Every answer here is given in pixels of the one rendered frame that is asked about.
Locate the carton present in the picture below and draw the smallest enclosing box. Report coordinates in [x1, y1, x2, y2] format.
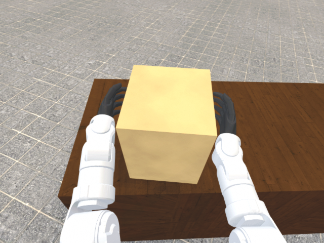
[116, 65, 217, 184]

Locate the robot right forearm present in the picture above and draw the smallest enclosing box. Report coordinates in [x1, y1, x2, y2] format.
[212, 133, 287, 243]

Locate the pedestal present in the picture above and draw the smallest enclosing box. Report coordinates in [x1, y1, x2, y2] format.
[58, 78, 324, 241]

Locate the robot right upper arm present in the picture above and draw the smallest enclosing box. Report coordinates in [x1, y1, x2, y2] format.
[229, 226, 286, 243]

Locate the robot left forearm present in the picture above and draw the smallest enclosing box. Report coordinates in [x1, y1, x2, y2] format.
[60, 114, 115, 241]

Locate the robot left hand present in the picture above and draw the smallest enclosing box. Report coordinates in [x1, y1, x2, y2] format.
[97, 83, 127, 118]

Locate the robot right hand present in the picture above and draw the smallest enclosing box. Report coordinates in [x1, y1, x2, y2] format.
[213, 92, 236, 135]

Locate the robot left upper arm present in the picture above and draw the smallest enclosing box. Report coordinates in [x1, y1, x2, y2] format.
[60, 210, 120, 243]

